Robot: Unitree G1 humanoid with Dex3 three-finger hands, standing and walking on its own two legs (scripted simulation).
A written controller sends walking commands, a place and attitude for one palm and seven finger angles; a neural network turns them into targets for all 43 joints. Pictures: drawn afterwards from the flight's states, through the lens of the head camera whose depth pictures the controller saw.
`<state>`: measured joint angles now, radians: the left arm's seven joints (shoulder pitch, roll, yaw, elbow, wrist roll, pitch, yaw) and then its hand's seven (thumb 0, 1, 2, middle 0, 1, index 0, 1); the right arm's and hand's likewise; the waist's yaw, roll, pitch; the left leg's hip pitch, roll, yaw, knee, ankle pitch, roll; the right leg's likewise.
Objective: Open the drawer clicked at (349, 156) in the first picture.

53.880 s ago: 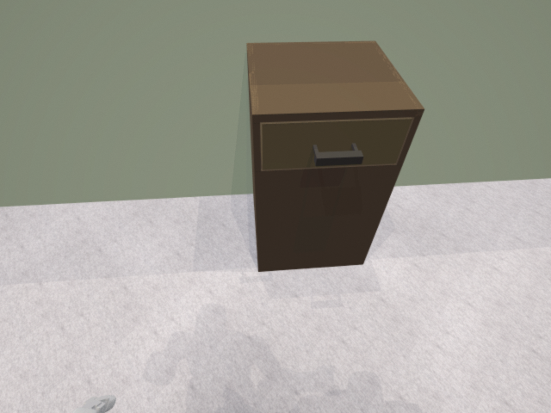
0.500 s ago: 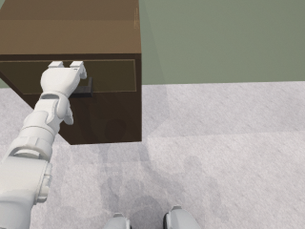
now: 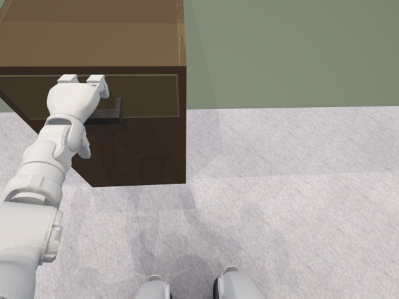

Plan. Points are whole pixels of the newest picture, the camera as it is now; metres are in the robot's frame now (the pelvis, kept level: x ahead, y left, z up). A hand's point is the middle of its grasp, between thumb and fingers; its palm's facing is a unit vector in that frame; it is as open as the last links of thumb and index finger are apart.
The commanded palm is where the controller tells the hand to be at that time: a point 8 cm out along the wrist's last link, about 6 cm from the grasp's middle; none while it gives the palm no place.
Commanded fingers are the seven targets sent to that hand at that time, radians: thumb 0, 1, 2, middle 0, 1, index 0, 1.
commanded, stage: move the hooked fingers above the handle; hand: left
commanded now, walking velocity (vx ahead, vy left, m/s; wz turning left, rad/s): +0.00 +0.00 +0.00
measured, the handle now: (95, 109) +0.56 +0.23 -0.05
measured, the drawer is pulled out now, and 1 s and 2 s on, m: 0.00 0.00 0.00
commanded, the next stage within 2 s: none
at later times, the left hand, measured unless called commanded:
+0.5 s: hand (79, 112) +0.51 +0.23 +0.01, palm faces -0.09 -0.03 -1.00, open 13.8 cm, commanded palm +0.49 +0.23 +0.06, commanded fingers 0.00 -0.50 0.30 -0.30 -1.20 -0.30 -1.20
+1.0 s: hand (77, 119) +0.50 +0.24 +0.00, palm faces -0.16 +0.00 -0.99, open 13.8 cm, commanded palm +0.50 +0.22 +0.06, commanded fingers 0.00 -0.50 0.30 -0.30 -1.20 -0.30 -1.20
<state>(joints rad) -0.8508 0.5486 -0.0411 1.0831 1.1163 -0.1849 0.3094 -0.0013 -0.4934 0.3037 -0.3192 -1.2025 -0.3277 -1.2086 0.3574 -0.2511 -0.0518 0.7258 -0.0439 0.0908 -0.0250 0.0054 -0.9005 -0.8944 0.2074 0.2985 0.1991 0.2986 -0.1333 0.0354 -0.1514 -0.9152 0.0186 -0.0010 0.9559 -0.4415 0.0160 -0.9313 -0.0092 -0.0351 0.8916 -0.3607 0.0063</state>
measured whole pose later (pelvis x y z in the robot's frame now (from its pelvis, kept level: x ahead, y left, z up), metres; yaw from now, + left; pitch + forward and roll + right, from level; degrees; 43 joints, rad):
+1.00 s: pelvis +0.01 +0.01 +0.00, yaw -1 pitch +23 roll -2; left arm -0.87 0.54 -0.06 1.15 1.08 -0.05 0.29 0.00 -0.49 0.30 -0.31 -1.20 -0.32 -1.20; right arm 0.33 -0.25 -0.05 0.71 -0.04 0.12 0.00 0.00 -0.90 -0.89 0.21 0.30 0.20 0.30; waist -0.14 0.04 -0.14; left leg -0.90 0.02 0.01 0.94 -0.45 0.03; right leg -0.91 -0.01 -0.02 0.86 -0.35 0.02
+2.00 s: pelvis +0.00 +0.00 +0.00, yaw +0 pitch +24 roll -2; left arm -0.85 0.58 -0.02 1.05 1.09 -0.20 0.28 0.00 -0.49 0.30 -0.32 -1.20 -0.33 -1.21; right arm 0.36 -0.25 -0.04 0.73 -0.04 0.09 -0.04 0.00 -0.90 -0.89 0.21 0.30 0.20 0.30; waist -0.14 0.04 -0.15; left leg -0.94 0.02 0.00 0.97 -0.45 0.01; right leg -0.96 0.00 -0.03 0.91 -0.37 0.01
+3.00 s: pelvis +0.00 +0.00 -0.01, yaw -1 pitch +25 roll -2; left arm -0.89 0.57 0.03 1.12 1.13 -0.07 0.44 0.00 -0.49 0.30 -0.31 -1.20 -0.33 -1.23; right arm 0.31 -0.27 -0.04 0.71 -0.05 0.12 0.01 0.00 -0.90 -0.89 0.21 0.30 0.20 0.30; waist -0.15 0.05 -0.14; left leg -0.97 0.03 0.02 1.01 -0.47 0.02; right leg -0.99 0.00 -0.01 0.94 -0.38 0.02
